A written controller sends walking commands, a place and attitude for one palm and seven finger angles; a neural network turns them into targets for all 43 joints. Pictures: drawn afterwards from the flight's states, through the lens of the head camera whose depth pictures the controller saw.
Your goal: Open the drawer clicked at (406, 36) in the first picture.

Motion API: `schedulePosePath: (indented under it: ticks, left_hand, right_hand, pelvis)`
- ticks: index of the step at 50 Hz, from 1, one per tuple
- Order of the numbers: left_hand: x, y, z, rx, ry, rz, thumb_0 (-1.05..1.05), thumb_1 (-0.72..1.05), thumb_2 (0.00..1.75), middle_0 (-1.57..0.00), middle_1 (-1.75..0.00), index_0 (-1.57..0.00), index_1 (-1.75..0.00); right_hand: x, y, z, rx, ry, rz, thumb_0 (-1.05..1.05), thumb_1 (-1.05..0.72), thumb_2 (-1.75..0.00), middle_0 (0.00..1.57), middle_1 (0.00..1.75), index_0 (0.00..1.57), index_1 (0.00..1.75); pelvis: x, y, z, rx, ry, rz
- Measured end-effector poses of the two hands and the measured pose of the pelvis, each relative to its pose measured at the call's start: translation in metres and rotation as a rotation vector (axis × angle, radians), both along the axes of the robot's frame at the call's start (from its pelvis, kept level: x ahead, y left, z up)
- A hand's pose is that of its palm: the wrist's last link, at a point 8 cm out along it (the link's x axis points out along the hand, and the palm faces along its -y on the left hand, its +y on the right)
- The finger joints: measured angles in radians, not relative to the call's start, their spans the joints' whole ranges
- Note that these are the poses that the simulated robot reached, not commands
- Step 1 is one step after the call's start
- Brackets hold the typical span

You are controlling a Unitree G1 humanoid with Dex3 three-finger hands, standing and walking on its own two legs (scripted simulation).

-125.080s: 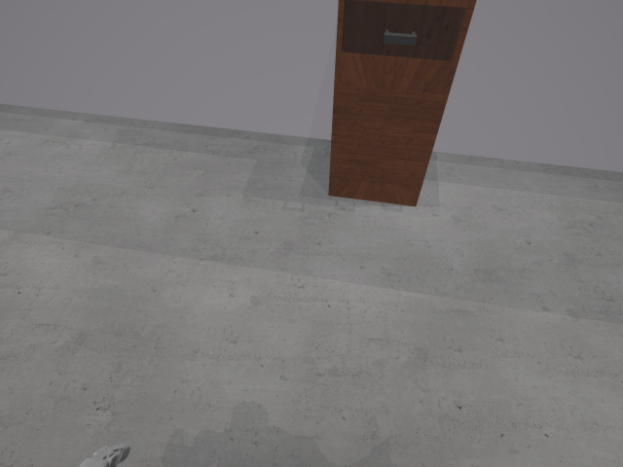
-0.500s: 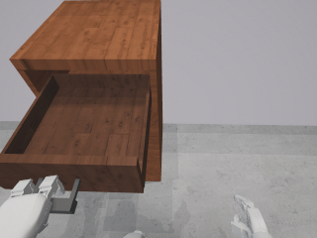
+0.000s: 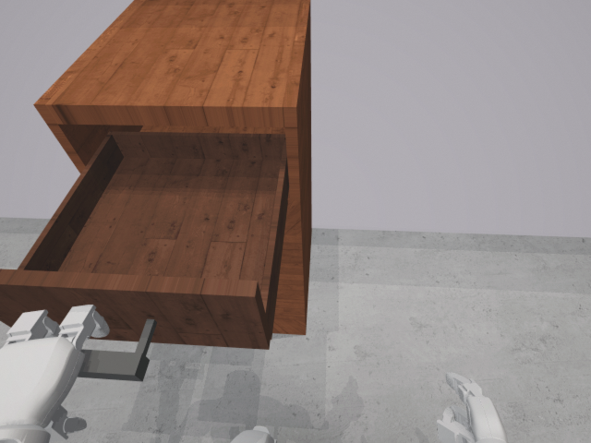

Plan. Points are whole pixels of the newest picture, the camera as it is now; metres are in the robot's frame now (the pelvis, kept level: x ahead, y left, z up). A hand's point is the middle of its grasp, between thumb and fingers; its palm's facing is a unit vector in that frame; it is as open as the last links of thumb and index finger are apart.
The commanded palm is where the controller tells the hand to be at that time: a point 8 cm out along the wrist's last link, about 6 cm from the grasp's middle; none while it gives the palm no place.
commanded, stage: open the thumb to release the handle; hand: left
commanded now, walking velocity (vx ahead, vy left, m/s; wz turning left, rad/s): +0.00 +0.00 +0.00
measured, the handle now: (109, 345) +0.21 +0.26 +0.05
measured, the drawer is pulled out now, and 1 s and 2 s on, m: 0.30 0.29 0.29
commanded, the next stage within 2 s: lift the hand off the handle in 0.02 s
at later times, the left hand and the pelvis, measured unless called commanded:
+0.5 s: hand (66, 380) +0.17 +0.30 +0.04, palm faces +0.05 -0.02 -1.00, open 13.6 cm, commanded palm +0.15 +0.30 +0.09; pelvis -0.01 +0.00 +0.00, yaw +0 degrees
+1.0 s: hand (34, 361) +0.17 +0.30 +0.11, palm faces +0.05 -0.05 -1.00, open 13.8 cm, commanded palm +0.14 +0.29 +0.16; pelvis +0.00 +0.02 +0.02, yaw +0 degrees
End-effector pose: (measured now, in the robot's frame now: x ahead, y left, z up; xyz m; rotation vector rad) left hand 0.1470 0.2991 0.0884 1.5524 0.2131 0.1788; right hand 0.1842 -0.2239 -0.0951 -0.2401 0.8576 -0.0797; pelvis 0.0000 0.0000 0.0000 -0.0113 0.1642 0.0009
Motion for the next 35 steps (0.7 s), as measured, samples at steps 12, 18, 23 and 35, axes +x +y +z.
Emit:
schedulePosePath:
  ticks: [12, 18, 23, 35]
  left_hand:
    - [-0.010, -0.015, -0.007, -0.063, 0.020, -0.022, 0.00, -0.46, 0.31, -0.32, -1.21, -0.33, -1.21]
    - [-0.010, -0.010, -0.006, -0.001, -0.018, -0.051, 0.00, -0.48, 0.30, -0.32, -1.20, -0.32, -1.20]
    - [-0.003, -0.002, 0.001, 0.002, -0.072, -0.012, 0.00, -0.48, 0.30, -0.32, -1.20, -0.34, -1.21]
    - [0.005, -0.003, 0.026, -0.022, -0.041, -0.029, 0.00, -0.48, 0.30, -0.32, -1.20, -0.38, -1.23]
  right_hand:
    - [-0.001, -0.006, 0.008, -0.009, -0.031, 0.003, 0.01, -0.91, -0.89, 0.20, 0.30, 0.20, 0.30]
    - [-0.003, -0.002, 0.003, -0.020, -0.010, 0.026, 0.01, -0.91, -0.89, 0.20, 0.30, 0.20, 0.30]
    - [-0.004, 0.004, -0.003, 0.003, -0.008, 0.016, 0.01, -0.91, -0.89, 0.20, 0.30, 0.20, 0.30]
    - [-0.003, 0.016, 0.014, 0.014, -0.042, 0.011, 0.01, -0.91, -0.89, 0.20, 0.30, 0.21, 0.30]
  pelvis:
    - [-0.003, -0.001, 0.002, -0.001, -0.011, -0.001]
    - [-0.008, -0.001, -0.002, -0.003, -0.005, 0.004]
    - [-0.010, 0.002, -0.003, -0.009, -0.004, 0.008]
    - [-0.004, 0.008, 0.010, -0.006, -0.053, 0.003]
